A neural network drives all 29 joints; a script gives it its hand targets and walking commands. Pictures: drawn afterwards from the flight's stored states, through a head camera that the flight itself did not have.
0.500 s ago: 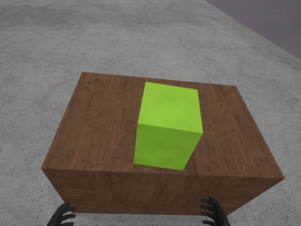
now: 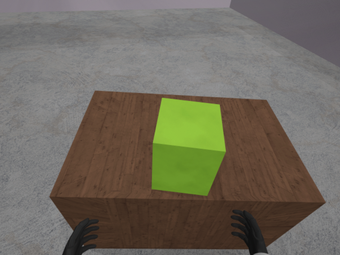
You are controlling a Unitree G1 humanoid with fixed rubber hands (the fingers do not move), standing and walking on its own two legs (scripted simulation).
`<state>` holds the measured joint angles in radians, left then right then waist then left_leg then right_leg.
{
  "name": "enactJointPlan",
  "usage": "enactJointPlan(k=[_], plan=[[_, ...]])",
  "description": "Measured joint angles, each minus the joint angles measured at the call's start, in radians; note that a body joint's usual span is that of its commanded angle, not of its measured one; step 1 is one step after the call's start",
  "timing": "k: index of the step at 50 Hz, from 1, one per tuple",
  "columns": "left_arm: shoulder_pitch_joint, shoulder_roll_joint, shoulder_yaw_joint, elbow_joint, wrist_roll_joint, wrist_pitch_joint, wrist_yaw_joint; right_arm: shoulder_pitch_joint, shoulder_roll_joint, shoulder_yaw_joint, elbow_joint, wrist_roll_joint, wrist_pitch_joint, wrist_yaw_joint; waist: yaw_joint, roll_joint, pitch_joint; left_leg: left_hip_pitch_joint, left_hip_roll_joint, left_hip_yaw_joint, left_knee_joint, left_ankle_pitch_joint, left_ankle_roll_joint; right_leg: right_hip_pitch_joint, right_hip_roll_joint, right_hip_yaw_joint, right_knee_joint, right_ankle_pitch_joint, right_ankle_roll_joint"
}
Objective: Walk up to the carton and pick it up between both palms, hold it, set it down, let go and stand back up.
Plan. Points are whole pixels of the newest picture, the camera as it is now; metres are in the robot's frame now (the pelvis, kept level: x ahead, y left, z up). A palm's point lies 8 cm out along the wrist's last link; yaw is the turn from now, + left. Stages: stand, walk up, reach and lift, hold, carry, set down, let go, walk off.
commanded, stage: reach and lift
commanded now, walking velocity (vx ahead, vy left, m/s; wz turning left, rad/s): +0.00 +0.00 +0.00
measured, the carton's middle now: (184, 147) +0.49 -0.05 -0.07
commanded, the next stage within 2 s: none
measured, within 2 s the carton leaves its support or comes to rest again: neither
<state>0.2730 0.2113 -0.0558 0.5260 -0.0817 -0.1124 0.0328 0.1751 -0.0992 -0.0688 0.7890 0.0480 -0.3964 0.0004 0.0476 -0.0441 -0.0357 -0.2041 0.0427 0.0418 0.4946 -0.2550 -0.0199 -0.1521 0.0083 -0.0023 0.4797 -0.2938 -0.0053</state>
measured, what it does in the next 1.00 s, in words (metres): stands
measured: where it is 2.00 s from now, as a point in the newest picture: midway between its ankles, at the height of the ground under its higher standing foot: outside the picture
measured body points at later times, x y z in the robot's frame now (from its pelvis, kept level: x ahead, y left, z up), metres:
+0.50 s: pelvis +0.01 +0.00 -0.01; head +0.02 +0.01 +0.44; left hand +0.24 +0.22 -0.06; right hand +0.24 -0.20 -0.05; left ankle +0.01 +0.13 -0.74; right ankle -0.02 -0.12 -0.74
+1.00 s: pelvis +0.02 +0.01 +0.00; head +0.05 +0.02 +0.45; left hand +0.32 +0.21 -0.02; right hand +0.31 -0.20 -0.01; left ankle +0.01 +0.13 -0.74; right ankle -0.02 -0.12 -0.74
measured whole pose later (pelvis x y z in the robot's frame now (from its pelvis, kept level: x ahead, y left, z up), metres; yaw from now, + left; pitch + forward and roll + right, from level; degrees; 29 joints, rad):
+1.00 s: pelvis +0.02 +0.01 +0.00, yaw -2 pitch +8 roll -1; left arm -0.18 0.18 -0.01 0.85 -0.16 -0.45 0.01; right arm -0.19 -0.16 0.04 0.87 0.24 -0.48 -0.05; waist 0.00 -0.02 -0.08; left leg -0.34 0.05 0.05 0.45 -0.24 -0.01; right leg -0.28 0.02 0.04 0.39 -0.24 0.01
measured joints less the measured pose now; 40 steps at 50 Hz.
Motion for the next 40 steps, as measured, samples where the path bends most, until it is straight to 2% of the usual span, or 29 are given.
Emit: enactJointPlan(k=[11,19,26,30,40], plan=[[-0.123,0.038,-0.006,0.140,-0.103,-0.175,-0.048,-0.044,0.003,0.047,-0.030,0.032,-0.030,-0.037,-0.028,0.017,-0.013,-0.050,0.005,0.001,0.046,-0.023,-0.009,-0.062,0.005,0.004,0.071,-0.035,-0.010],[-0.203,0.019,0.010,0.277,-0.126,-0.348,-0.057,-0.105,0.002,0.095,0.028,0.092,-0.134,-0.047,-0.039,0.018,-0.017,-0.111,0.005,0.005,0.104,-0.055,-0.006,-0.124,0.005,0.012,0.125,-0.063,-0.005],[-0.256,0.010,0.007,0.314,-0.127,-0.457,-0.046,-0.179,-0.013,0.121,0.092,0.154,-0.228,-0.045,-0.043,0.006,-0.011,-0.169,0.006,0.009,0.137,-0.067,0.001,-0.180,0.008,0.023,0.147,-0.066,0.001],[-0.287,0.010,0.003,0.318,-0.129,-0.465,-0.037,-0.213,-0.017,0.120,0.112,0.165,-0.233,-0.038,-0.047,-0.003,-0.012,-0.186,0.007,0.013,0.124,-0.058,0.006,-0.196,0.011,0.030,0.127,-0.049,0.003],[-0.378,0.016,0.001,0.276,-0.113,-0.393,-0.001,-0.287,-0.041,0.099,0.080,0.180,-0.147,-0.028,-0.052,-0.010,-0.033,-0.169,0.007,0.017,0.023,-0.010,0.006,-0.171,0.014,0.040,0.000,0.016,0.010]])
